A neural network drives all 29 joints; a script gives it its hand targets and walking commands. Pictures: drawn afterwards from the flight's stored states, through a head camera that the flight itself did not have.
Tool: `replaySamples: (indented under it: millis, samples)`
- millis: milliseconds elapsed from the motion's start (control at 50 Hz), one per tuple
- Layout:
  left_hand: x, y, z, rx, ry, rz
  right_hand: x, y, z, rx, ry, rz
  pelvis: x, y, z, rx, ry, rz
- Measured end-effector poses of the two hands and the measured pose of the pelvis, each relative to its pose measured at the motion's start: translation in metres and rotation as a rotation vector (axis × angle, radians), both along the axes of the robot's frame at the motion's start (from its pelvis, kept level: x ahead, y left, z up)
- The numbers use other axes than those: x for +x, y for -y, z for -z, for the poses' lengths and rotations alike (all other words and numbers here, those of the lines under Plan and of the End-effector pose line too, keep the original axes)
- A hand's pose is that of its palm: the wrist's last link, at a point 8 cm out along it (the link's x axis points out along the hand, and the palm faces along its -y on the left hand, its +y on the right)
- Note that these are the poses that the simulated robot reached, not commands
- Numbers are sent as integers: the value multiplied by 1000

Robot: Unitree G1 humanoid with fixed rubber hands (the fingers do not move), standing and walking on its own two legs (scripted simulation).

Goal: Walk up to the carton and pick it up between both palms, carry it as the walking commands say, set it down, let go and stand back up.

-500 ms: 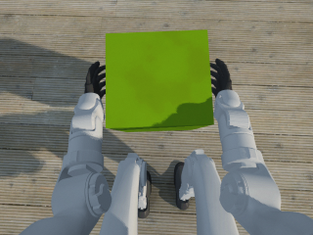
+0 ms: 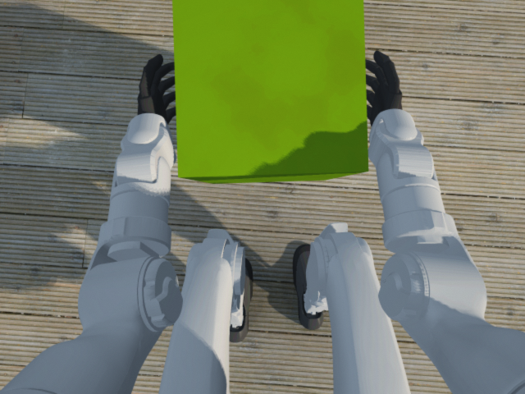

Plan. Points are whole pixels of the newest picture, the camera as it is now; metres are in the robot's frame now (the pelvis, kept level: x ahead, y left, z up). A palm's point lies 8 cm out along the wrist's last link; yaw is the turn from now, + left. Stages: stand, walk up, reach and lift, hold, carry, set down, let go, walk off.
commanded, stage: set down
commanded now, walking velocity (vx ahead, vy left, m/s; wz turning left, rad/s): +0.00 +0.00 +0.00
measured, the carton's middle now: (268, 113) +0.50 +0.00 -0.18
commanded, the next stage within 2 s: none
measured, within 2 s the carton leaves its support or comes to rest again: rests again in 1.16 s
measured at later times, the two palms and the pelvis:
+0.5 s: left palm (175, 124) +0.50 +0.16 -0.19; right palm (362, 122) +0.49 -0.17 -0.20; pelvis -0.01 +0.00 -0.07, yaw +0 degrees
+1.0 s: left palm (180, 129) +0.50 +0.16 -0.22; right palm (356, 125) +0.49 -0.17 -0.23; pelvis -0.02 +0.00 -0.09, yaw +0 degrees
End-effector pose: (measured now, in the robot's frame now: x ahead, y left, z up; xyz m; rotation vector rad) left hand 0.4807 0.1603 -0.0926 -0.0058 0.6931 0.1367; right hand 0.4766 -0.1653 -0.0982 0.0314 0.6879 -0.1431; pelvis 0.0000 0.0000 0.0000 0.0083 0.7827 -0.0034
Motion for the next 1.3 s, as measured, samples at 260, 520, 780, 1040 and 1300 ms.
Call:
replaySamples:
  millis: [260,520,780,1040,1300]
  samples:
    - [8,1,51,8,-7,0,8,1,53,-1,-9,-8,-4,2,35,5,9,1]
    - [16,1,102,21,-24,13,15,1,105,-13,-29,-18,-9,3,68,6,57,0]
    - [19,1,130,41,-30,31,22,1,131,-31,-37,-35,-13,1,90,2,129,1]
    - [17,0,133,39,-53,35,18,0,133,-41,-60,-40,-19,-2,93,-1,160,-7]
    - [19,2,151,29,-63,33,22,3,149,-39,-77,-42,-20,-2,102,-2,165,-6]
